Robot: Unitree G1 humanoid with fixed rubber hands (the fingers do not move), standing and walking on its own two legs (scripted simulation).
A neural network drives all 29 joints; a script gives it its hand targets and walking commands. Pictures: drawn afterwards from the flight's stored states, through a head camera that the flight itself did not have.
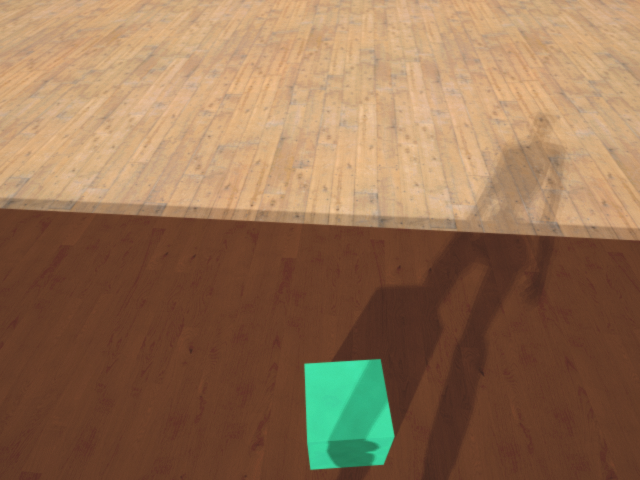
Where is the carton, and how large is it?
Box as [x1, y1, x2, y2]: [304, 359, 394, 469]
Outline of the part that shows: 380,359 304,364 307,444 310,469 383,464 394,436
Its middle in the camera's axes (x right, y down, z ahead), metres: +0.08 +0.49 +1.09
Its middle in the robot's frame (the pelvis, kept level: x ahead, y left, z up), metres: +0.45 -0.04 -0.65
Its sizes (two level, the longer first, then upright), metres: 0.210 0.200 0.250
